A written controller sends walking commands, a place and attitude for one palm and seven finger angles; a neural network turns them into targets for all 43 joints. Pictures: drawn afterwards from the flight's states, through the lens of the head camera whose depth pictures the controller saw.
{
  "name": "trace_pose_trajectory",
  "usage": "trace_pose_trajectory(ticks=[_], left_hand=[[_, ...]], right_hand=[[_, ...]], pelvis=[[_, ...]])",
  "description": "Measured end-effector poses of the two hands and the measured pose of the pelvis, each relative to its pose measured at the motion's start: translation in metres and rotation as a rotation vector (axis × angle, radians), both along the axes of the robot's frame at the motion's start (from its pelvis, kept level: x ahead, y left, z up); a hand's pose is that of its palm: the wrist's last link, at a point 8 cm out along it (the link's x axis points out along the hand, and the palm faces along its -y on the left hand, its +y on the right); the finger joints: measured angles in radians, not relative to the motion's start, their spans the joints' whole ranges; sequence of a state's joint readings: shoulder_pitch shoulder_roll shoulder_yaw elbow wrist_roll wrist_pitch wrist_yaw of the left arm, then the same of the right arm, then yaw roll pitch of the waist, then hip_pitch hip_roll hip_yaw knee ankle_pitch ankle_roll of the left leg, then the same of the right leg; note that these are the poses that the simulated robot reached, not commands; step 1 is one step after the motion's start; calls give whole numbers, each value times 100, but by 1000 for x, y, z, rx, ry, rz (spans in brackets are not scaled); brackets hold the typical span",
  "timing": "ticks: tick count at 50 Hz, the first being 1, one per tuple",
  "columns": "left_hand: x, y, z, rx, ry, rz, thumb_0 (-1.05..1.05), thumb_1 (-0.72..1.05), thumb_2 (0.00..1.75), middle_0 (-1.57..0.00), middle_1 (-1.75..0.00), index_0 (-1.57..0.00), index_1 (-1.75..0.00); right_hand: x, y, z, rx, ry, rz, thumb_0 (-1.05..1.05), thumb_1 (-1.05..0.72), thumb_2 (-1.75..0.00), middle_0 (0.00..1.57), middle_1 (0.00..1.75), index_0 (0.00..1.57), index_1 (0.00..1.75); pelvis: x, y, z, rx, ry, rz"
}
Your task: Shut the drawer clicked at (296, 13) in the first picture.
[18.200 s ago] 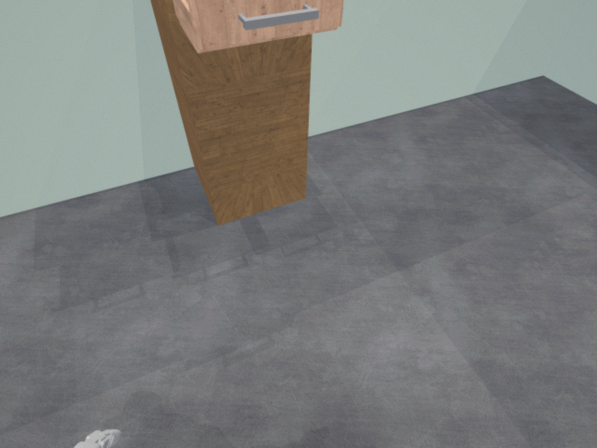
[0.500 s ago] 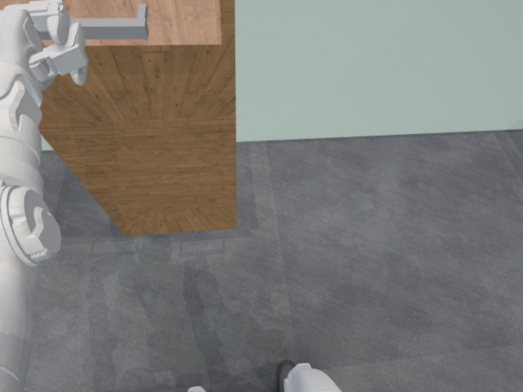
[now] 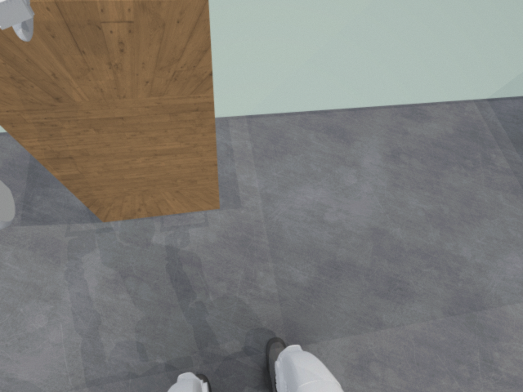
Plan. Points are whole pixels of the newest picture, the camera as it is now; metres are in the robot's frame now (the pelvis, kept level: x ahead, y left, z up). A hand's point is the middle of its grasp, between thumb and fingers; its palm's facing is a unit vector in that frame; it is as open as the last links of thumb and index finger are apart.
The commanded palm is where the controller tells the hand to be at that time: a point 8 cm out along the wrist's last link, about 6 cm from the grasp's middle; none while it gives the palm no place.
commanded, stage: push the drawer shut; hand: left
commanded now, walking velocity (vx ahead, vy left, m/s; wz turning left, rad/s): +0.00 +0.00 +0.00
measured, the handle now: out of the picture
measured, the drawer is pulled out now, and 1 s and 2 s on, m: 0.00 0.00 0.00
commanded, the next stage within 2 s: pull the fist back off the drawer in 0.38 s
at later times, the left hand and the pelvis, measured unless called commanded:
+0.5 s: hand out of the picture +0.58 +0.19 +0.19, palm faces +0.00 -1.00 -0.02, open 2.9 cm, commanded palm +0.61 +0.22 +0.18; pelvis -0.01 +0.00 +0.00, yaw +0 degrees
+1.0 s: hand out of the picture +0.58 +0.19 +0.19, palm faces -0.02 -1.00 -0.01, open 3.0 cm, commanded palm +0.55 +0.23 +0.18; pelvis +0.00 +0.00 +0.00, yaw -1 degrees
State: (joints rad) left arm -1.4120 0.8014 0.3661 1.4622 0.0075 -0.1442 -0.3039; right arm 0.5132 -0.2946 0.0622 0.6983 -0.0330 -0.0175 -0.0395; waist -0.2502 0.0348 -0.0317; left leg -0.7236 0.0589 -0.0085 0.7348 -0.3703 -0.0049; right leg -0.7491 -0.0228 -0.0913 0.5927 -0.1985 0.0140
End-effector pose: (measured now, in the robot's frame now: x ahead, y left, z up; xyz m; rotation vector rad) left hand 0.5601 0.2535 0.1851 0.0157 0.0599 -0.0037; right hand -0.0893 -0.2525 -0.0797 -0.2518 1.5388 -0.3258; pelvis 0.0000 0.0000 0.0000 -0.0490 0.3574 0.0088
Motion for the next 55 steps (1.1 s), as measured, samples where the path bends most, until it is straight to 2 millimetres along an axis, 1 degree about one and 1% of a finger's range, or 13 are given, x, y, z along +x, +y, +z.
trace_pose_trajectory(ticks=[8,25,45,50,55], left_hand=[[-1,-2,1,4,-2,5,-6,61,94,-140,-160,-139,-160],[-3,-8,4,9,-6,3,-2,68,96,-140,-160,-140,-160],[-3,-6,4,5,-22,-8,0,69,92,-140,-160,-140,-160],[-5,-10,2,-3,-38,-12,-1,74,91,-140,-160,-140,-160],[-7,-13,-1,-14,-48,-13,-2,80,91,-140,-160,-140,-160]], right_hand=[[-2,0,0,-6,-16,4,0,-91,-90,20,30,20,30],[8,-1,-5,-6,-77,20,0,-91,-90,20,30,20,30],[2,5,-1,8,-53,-10,0,-91,-90,20,30,20,30],[8,6,-2,19,-64,-22,0,-91,-90,20,30,20,30],[24,5,-4,24,-101,-28,0,-91,-90,20,30,20,30]], pelvis=[[-3,0,-1,-3,2,0],[-6,2,-1,-1,-6,-7],[-3,3,0,1,-11,-16],[3,4,2,3,-23,-27],[10,4,4,5,-38,-37]])
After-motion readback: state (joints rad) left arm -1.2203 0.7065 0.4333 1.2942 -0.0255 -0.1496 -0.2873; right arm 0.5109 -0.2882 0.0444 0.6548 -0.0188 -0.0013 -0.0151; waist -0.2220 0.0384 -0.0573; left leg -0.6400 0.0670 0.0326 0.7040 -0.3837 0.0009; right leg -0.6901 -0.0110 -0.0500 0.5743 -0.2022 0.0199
